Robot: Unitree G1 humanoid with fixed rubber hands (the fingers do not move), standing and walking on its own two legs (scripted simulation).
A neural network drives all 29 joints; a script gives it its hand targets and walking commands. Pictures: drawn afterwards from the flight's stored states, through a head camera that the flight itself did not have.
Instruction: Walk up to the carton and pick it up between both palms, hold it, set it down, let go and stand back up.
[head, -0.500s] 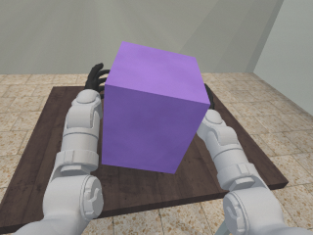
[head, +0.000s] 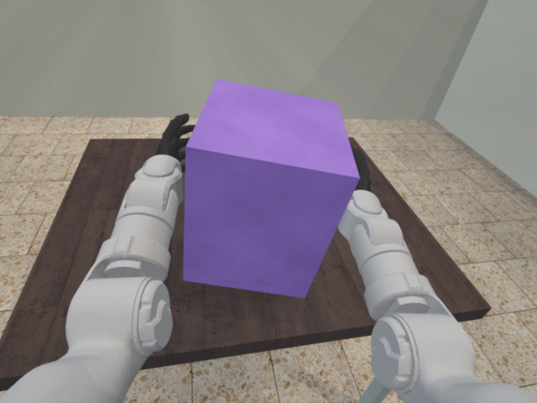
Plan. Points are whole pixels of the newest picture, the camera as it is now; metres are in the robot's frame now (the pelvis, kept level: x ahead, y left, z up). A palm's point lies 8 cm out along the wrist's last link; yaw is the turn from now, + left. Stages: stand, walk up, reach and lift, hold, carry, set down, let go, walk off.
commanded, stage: set down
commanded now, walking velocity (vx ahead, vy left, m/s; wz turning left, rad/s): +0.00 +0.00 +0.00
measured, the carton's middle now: (261, 190) +0.41 -0.01 +0.16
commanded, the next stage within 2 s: none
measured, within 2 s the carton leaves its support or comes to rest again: rests again in 1.94 s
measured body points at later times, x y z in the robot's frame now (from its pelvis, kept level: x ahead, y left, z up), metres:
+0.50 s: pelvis +0.02 -0.01 +0.00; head -0.02 +0.05 +0.44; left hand +0.46 +0.14 +0.17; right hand +0.41 -0.15 +0.15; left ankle +0.00 +0.09 -0.75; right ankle +0.00 -0.15 -0.75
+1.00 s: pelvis +0.02 +0.00 +0.00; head +0.00 +0.05 +0.44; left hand +0.47 +0.14 +0.14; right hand +0.40 -0.15 +0.12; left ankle +0.00 +0.09 -0.75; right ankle +0.00 -0.15 -0.75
